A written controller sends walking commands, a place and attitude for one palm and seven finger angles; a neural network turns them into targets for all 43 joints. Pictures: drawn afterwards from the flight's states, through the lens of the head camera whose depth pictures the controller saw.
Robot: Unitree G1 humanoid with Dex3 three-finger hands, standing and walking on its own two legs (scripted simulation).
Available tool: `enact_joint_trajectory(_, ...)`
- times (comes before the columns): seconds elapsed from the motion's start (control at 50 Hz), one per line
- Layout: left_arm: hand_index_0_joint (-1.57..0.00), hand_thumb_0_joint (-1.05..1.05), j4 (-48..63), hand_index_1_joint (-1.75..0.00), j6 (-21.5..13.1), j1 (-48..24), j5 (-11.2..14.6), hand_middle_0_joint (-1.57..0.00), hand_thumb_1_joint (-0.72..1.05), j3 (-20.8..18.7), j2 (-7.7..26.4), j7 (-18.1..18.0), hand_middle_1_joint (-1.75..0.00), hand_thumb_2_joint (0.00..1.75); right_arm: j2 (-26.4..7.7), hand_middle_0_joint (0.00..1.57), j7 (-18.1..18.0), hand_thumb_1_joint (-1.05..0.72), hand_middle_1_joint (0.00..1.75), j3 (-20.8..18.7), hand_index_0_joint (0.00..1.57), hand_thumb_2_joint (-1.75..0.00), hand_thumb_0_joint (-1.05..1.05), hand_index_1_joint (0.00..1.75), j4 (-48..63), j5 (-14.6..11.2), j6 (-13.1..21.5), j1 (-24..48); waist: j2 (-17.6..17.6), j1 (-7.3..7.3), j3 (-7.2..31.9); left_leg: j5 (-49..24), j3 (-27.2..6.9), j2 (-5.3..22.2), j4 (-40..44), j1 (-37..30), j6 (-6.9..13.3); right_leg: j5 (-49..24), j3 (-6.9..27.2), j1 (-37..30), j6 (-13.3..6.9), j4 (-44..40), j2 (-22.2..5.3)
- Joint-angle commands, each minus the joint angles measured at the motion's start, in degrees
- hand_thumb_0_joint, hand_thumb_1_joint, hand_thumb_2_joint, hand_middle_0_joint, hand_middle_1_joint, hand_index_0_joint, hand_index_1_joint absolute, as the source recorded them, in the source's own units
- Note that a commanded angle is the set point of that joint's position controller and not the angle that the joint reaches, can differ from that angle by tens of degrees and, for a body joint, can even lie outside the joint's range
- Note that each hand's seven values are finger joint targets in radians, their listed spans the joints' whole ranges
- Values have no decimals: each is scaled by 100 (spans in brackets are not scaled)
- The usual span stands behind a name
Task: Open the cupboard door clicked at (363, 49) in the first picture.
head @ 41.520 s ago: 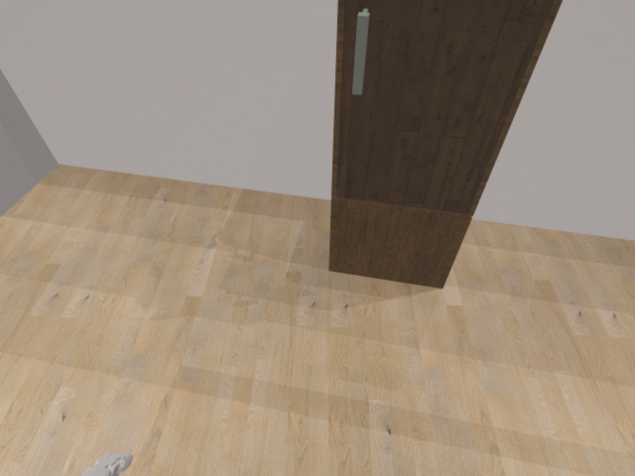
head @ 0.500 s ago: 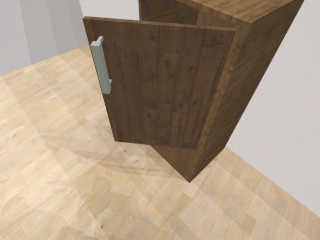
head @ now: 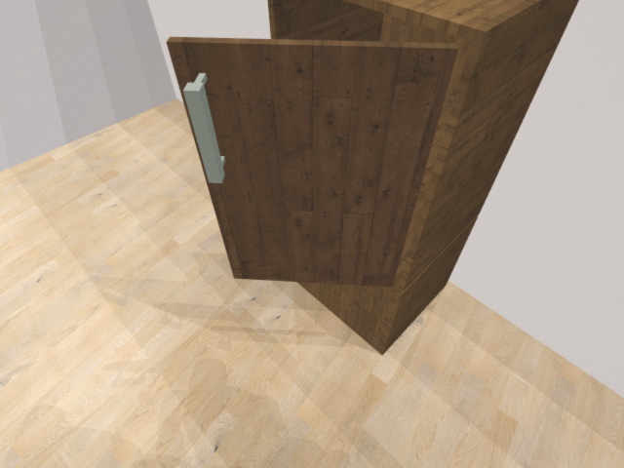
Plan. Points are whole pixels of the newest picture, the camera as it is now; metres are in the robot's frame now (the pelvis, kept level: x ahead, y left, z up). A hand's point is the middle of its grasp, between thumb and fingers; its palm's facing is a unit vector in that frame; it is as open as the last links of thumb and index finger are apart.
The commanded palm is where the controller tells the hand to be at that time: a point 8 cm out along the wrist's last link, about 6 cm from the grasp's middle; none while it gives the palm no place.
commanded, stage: look again from close up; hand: left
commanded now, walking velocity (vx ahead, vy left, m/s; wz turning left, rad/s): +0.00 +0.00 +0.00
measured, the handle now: (209, 130) +0.58 +0.20 +0.13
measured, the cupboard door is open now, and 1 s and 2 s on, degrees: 41 41 41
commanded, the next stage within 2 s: shuffle to correct the standing spot in 0.22 s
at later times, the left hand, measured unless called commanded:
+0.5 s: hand out of the picture -0.02 +0.18 -0.17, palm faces +0.00 -0.98 -0.22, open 7.3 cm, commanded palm none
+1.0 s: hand out of the picture +0.09 +0.17 -0.17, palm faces +0.00 -0.97 -0.24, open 7.3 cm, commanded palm none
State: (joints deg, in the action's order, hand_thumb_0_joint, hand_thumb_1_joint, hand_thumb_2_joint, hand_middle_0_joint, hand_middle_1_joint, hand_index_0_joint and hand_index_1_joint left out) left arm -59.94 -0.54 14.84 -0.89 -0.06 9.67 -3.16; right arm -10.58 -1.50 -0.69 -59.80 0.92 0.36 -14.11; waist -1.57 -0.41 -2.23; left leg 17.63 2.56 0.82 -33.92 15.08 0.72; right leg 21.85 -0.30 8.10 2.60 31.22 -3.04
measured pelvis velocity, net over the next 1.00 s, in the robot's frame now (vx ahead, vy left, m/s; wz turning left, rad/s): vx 0.04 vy -0.02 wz -0.02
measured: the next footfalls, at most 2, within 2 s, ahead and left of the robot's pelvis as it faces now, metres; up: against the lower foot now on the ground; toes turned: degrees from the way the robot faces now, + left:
none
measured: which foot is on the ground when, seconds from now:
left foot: down 0.00-1.00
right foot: down 0.00-1.00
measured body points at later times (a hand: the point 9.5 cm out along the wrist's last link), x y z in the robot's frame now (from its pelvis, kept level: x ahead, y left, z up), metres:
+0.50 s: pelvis -0.01 -0.01 +0.00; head +0.00 +0.00 +0.45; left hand -0.02 +0.24 -0.15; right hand +0.01 -0.25 -0.15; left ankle +0.01 +0.11 -0.73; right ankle -0.06 -0.15 -0.73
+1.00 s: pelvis +0.04 -0.02 +0.00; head +0.07 -0.02 +0.45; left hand +0.09 +0.22 -0.15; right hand +0.06 -0.24 -0.16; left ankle +0.01 +0.11 -0.73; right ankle +0.00 -0.12 -0.73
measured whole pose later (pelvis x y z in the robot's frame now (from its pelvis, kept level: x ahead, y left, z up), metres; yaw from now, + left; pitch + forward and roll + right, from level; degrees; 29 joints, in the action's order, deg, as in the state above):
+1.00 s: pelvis +0.04 -0.02 +0.00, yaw -1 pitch +1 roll +2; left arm -58.3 -0.6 12.4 -0.9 -0.9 9.9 -2.9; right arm -9.1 -2.2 -1.3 -61.7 0.6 -0.4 -12.8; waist 0.8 0.1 -3.0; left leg 18.7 4.4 0.9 -31.7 13.0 -0.7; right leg 21.5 -3.6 13.8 -1.0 34.5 -2.3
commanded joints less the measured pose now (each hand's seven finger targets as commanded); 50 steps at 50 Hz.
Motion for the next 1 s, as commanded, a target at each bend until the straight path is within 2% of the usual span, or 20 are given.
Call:
enact_joint_trajectory(0.0, -20, 0, 221, -30, -11, 326, -1, -20, 90, -78, 696, 50, -30, 90, -608, 20, 25, -90, 30, -68, 20, -90, 0, 30, 332, -8, 90, -104, 242, 42, -331, -914, -539, 424, 922, -29, 180, -593, 141, 595, -375, -571, -133)
enact_joint_trajectory(0.14, -20, 0, 269, -30, -3, 306, -9, -20, 90, -83, 880, 106, -30, 90, -776, 20, 50, -90, 30, -86, 20, -90, 0, 30, 327, -9, 115, -27, 120, 79, -193, -341, -612, 436, 1214, -53, 186, -234, 222, 623, -377, -727, -153)
enact_joint_trajectory(0.3, -20, 0, 196, -30, -42, 269, -4, -20, 90, -81, 1024, 137, -30, 90, -880, 20, 51, -90, 30, -92, 20, -90, 0, 30, 216, -31, 134, 48, 161, 68, -105, -607, -537, 450, 1186, -236, 154, -440, 301, 662, -378, -887, -232)
enact_joint_trajectory(0.38, -20, 0, 63, -30, 13, 556, -44, -20, 90, -67, 855, 174, -30, 90, -683, 20, 97, -90, 30, -60, 20, -90, 0, 30, 117, 18, 53, -135, 247, 91, -192, 843, -439, 325, 1086, 13, 152, 943, 396, 759, -476, -929, -214)
enact_joint_trajectory(0.44, -20, 0, 39, -30, 0, 649, -47, -20, 90, -120, 936, 211, -30, 90, -611, 20, 126, -90, 30, -65, 20, -90, 0, 30, 152, 31, 56, -133, 475, 114, -410, 905, -257, 193, 738, 287, 131, 1291, 640, 847, -620, -1067, -347)
enact_joint_trajectory(0.5, -20, 0, 6, -30, -34, 762, -43, -20, 90, -190, 998, 207, -30, 90, -479, 20, 137, -90, 30, -39, 20, -90, 0, 30, 171, 25, 118, -178, 793, 111, -517, 406, 64, 21, 226, 502, 88, 895, 842, 686, -771, -1112, -564)
enact_joint_trajectory(0.54, -20, 0, -20, -30, -51, 789, -40, -20, 90, -214, 990, 208, -30, 90, -463, 20, 128, -90, 30, -34, 20, -90, 0, 30, 139, 16, 173, -325, 654, 49, -462, 8, 90, 65, 233, 278, 112, 331, 647, 719, -764, -822, -531)
enact_joint_trajectory(0.58, -20, 0, 18, -30, -52, 748, -53, -20, 90, -208, 846, 219, -30, 90, -595, 20, 109, -90, 30, -54, 20, -90, 0, 30, 22, 8, 217, -580, 14, -32, -490, -469, -273, 342, 528, -173, 256, 81, 156, 1035, -621, -195, -204)
enact_joint_trajectory(0.6, -20, 0, 38, -30, -55, 729, -58, -20, 90, -179, 700, 213, -30, 90, -743, 20, 77, -90, 30, -86, 20, -90, 0, 30, -82, 15, 234, -831, -550, -97, -320, -947, -815, 739, 815, -593, 451, -29, -227, 1299, -513, 444, 61)
enact_joint_trajectory(0.62, -20, 0, 87, -30, -66, 628, -66, -20, 90, -142, 520, 186, -30, 90, -901, 20, 21, -90, 30, -116, 20, -90, 0, 30, -169, 21, 241, -1141, -1102, -169, -173, -1964, -1473, 1201, 1117, -968, 761, 237, -562, 1598, -399, 1148, 307)
enact_joint_trajectory(0.64, -20, 0, 145, -30, -76, 508, -45, -20, 90, -94, 426, 148, -30, 90, -877, 20, -41, -90, 30, -102, 20, -90, 0, 30, -209, 23, 242, -1237, -1292, -170, -122, -3302, -1760, 1503, 1204, -1289, 1030, 1018, -456, 1972, -373, 1566, 290)
enact_joint_trajectory(0.66, -20, 0, 170, -30, -81, 379, -29, -20, 90, -83, 404, 114, -30, 90, -742, 20, -86, -90, 30, -62, 20, -90, 0, 30, -230, 21, 244, -1230, -1028, -149, -214, -4722, -1748, 1602, 1008, -1315, 1193, 1248, -282, 2026, -391, 1650, 155)
enact_joint_trajectory(0.68, -20, 0, 139, -30, -71, 379, 21, -20, 90, -82, 363, 93, -30, 90, -695, 20, -112, -90, 30, -29, 20, -90, 0, 30, -197, 20, 240, -1056, -818, -65, -119, -5339, -1471, 1584, 900, -1176, 1146, 1200, -183, 1732, -383, 1347, 20)
enact_joint_trajectory(0.72, -20, 0, -62, -30, -113, 897, 57, -20, 90, -134, 363, 87, -30, 90, -682, 20, -152, -90, 30, -22, 20, -90, 0, 30, -62, -34, 212, -432, -509, 282, 202, -5212, -680, 1075, 351, -908, 641, -761, -196, 592, -335, -307, -63)
enact_joint_trajectory(0.76, -20, 0, -155, -30, -188, 1162, 27, -20, 90, -246, 931, 63, -30, 90, -609, 20, -137, -90, 30, -60, 20, -90, 0, 30, 99, -103, 198, -187, 502, 290, 539, -2653, -130, 500, 137, 18, 103, -4702, 455, -554, -470, -273, -639)
enact_joint_trajectory(0.78, -20, 0, -152, -30, -178, 1079, 33, -20, 90, -213, 996, 54, -30, 90, -442, 20, -112, -90, 30, -61, 20, -90, 0, 30, 94, -123, 174, -301, 665, 201, 641, -1351, -42, 318, 212, 180, -30, -5605, 623, -653, -738, -108, -1121)
enact_joint_trajectory(0.8, -20, 0, -98, -30, -148, 899, 39, -20, 90, -186, 921, 66, -30, 90, -306, 20, -106, -90, 30, -80, 20, -90, 0, 30, 39, -117, 136, -337, 699, 124, 484, -1022, -25, 219, 281, 50, -70, -5671, 506, -403, -850, -122, -1165)
enact_joint_trajectory(0.86, -20, 0, -5, -30, -83, 736, 7, -20, 90, -192, 773, 5, -30, 90, -168, 20, -109, -90, 30, -90, 20, -90, 0, 30, -71, -77, 50, -407, 1170, 132, 354, -1517, 54, 277, 228, 30, -89, -5891, 310, -348, -751, 39, -944)
enact_joint_trajectory(0.92, -20, 0, 151, -30, -17, 630, -6, -20, 90, -253, 823, -16, -30, 90, -239, 20, -105, -90, 30, -139, 20, -90, 0, 30, -13, -56, 6, -338, 940, 161, 515, -1830, 77, 267, 135, -42, -103, -5590, 331, -340, -775, 137, -933)
enact_joint_trajectory(0.98, -20, 0, 398, -30, 53, 292, -3, -20, 90, -274, 794, -9, -30, 90, -365, 20, -96, -90, 30, -169, 20, -90, 0, 30, 36, -18, 4, -347, 217, 76, 632, -3186, -62, 524, 366, -657, -8, -4030, 123, 192, -596, 274, -610)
